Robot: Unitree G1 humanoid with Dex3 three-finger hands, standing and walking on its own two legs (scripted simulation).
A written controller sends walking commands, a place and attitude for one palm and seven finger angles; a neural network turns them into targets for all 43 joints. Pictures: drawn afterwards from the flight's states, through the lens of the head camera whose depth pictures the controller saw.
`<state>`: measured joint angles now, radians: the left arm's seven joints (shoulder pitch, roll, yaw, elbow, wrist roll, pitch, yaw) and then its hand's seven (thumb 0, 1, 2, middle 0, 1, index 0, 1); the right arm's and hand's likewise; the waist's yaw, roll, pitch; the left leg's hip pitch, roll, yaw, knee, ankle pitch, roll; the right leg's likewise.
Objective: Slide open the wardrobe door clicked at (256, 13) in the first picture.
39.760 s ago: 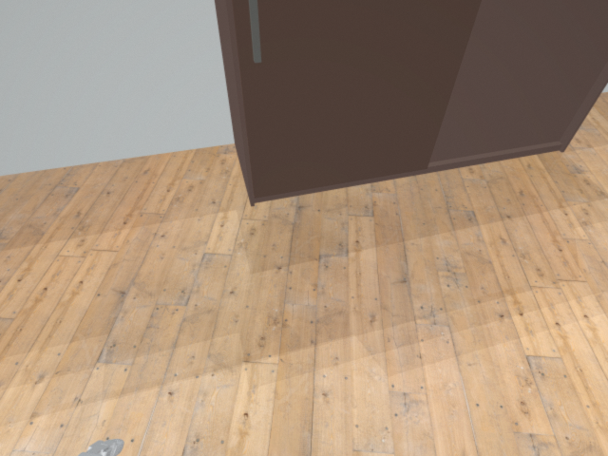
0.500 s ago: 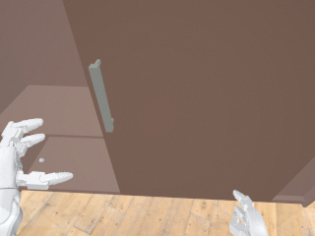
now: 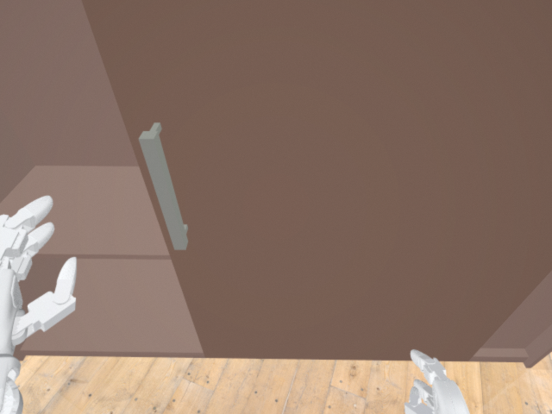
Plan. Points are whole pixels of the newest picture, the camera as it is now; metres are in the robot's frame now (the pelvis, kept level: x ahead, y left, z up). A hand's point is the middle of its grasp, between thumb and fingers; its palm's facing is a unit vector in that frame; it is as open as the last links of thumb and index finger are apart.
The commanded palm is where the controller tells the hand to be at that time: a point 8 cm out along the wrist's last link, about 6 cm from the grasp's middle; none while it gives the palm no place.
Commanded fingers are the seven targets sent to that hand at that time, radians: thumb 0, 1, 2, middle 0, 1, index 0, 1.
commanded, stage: draw the hand back to the body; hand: left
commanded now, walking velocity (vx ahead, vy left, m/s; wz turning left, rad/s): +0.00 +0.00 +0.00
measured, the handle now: (169, 191) +0.46 +0.27 +0.07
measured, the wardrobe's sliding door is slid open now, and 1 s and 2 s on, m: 0.68 0.68 0.68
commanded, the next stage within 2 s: step back with the hand held close in 0.34 s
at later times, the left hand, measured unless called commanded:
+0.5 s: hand (80, 297) +0.18 +0.24 +0.17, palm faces +0.46 -0.80 -0.38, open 7.4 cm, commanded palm +0.14 +0.28 +0.17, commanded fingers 0.00 0.90 0.90 -0.20 -0.30 -0.20 -0.30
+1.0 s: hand (29, 308) +0.16 +0.29 +0.16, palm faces +0.40 -0.79 -0.47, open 7.4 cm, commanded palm +0.10 +0.32 +0.17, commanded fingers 0.00 0.90 0.90 -0.20 -0.30 -0.20 -0.30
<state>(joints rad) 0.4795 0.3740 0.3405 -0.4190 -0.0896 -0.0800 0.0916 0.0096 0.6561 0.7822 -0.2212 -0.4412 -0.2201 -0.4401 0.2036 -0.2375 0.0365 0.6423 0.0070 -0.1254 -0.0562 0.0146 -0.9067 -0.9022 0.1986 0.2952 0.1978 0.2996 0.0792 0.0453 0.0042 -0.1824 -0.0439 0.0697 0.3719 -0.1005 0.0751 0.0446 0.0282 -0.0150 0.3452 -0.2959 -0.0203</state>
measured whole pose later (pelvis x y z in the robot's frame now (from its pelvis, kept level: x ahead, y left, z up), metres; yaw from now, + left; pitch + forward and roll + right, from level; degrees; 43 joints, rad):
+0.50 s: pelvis +0.00 -0.02 +0.00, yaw +1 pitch -6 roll +0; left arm 0.47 0.37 0.34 -0.39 -0.10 -0.08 0.08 0.02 0.89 0.90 -0.21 -0.30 -0.21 -0.30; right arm 0.20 -0.23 0.03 0.64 0.01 -0.09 -0.07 0.01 -0.91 -0.90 0.20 0.30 0.20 0.30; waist 0.08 0.06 0.00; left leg -0.18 -0.02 0.05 0.38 -0.10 0.05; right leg 0.07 0.06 -0.03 0.31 -0.29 -0.05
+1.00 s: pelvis -0.04 +0.02 -0.01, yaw +0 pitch +0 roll -3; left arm 0.54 0.46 0.43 -0.50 -0.07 -0.16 0.11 0.02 0.89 0.90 -0.22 -0.30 -0.22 -0.30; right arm 0.21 -0.24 0.01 0.52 0.02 0.00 -0.08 0.01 -0.91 -0.90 0.20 0.29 0.20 0.30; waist 0.02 0.02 0.01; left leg -0.37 -0.04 0.07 0.43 -0.06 0.10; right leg -0.17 0.04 -0.01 0.47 -0.31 0.00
